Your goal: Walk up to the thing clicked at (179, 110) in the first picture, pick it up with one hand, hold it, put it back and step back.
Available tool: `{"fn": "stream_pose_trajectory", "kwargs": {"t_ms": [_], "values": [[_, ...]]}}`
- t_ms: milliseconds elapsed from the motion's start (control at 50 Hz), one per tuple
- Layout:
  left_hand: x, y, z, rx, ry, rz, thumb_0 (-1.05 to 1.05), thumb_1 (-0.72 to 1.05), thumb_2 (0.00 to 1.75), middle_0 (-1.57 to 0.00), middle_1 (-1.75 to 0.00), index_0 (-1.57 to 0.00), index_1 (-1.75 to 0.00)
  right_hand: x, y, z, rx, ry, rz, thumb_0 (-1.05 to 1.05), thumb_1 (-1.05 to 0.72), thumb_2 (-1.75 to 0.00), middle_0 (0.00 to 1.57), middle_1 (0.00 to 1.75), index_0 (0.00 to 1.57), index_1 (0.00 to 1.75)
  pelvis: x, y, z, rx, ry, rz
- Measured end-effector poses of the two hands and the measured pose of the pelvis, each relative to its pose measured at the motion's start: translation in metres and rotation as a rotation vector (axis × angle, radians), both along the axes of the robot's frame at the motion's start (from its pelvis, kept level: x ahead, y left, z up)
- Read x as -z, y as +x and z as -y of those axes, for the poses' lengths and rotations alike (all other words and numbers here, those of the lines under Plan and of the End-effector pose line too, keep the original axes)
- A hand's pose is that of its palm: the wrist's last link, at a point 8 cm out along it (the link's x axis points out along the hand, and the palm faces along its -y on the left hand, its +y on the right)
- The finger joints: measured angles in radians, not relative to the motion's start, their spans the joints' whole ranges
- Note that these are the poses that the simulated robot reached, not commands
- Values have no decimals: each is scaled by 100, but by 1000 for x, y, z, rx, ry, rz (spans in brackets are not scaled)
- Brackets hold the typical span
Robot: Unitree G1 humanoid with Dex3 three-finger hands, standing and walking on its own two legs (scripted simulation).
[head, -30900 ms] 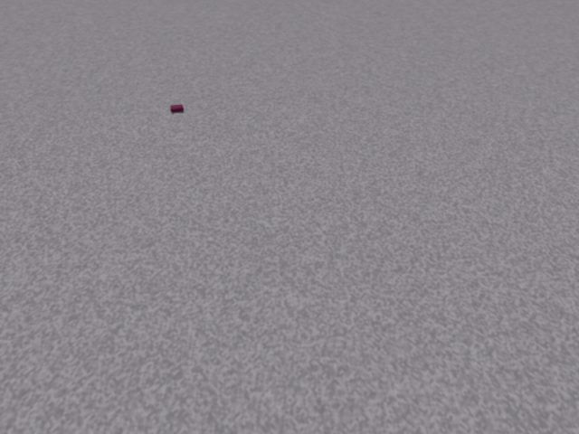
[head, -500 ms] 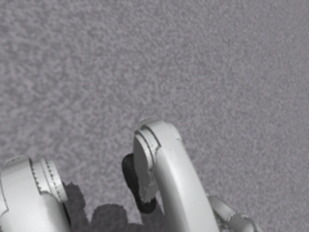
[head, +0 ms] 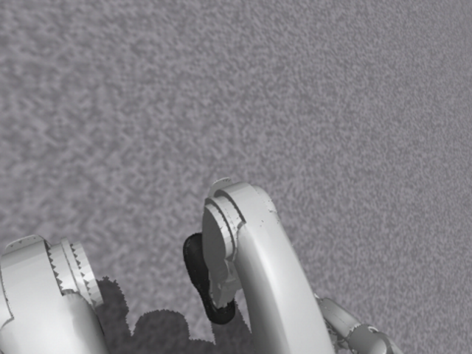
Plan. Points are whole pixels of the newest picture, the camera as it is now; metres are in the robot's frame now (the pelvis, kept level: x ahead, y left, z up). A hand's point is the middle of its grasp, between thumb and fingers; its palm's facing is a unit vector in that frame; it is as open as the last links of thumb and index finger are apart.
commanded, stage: open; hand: left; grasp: from above
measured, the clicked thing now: out of the picture +0.43 +0.35 -0.28
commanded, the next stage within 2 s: withdraw in 0.46 s
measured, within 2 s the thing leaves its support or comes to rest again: neither
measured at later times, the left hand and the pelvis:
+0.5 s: hand out of the picture +0.42 +0.33 -0.25, palm faces -0.47 -0.16 -0.87, open 12.7 cm; pelvis +0.00 +0.00 +0.00, yaw +0 degrees
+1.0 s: hand out of the picture +0.45 +0.37 -0.13, palm faces -0.29 -0.07 -0.95, open 13.0 cm; pelvis +0.01 +0.00 +0.02, yaw +2 degrees
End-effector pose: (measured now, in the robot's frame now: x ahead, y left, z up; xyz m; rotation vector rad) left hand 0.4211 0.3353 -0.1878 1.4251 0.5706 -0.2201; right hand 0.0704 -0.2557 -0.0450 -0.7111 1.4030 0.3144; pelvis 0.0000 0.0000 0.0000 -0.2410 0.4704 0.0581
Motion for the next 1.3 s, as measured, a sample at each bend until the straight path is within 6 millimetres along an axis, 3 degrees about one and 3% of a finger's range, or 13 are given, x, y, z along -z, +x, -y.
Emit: {"fn": "stream_pose_trajectory", "kwargs": {"t_ms": [400, 700, 800, 920, 1100, 1200, 1300], "values": [[6, 11, 0, -22, 11, 19, 0, -22, 74, -35, -77, -33, -75, -4, 5, 2, -5, 2, -7, 0, -90, -89, 20, 30, 20, 30, -1, 3, -1, 2, -7, -18], [2, 7, -9, -36, -4, 8, 0, -30, 82, -25, -84, -26, -83, -1, 0, 2, 22, 3, -31, 0, -90, -89, 20, 30, 20, 30, -3, 4, 0, 0, -4, -23], [-20, 18, -11, -20, 13, 114, 0, -31, 82, -25, -84, -26, -83, -2, 3, 2, 35, 10, -20, 0, -90, -89, 20, 30, 20, 30, -4, 5, 1, -2, 0, -35], [-78, 31, -23, -56, 77, 229, 0, -31, 83, -25, -84, -26, -83, 2, 15, 3, 116, 46, 44, 0, -90, -89, 20, 30, 20, 30, -11, 9, 1, -13, 7, -87], [-160, 17, -35, -112, 136, 66, 0, -31, 85, -25, -83, -25, -83, 2, 37, 1, 225, 122, 119, 0, -91, -90, 20, 30, 20, 30, -45, -1, 1, -48, 53, -124], [-173, 3, -24, -69, 80, -57, 0, -31, 85, -26, -83, -26, -83, -10, 36, 7, 240, 93, 123, 0, -91, -90, 20, 30, 20, 30, -63, -8, 5, -66, 73, -122], [-162, -8, -13, -3, 7, -86, 0, -30, 84, -28, -81, -28, -82, -22, 27, 22, 224, 9, 104, 0, -90, -90, 20, 30, 20, 30, -67, -12, 11, -70, 80, -114]]}}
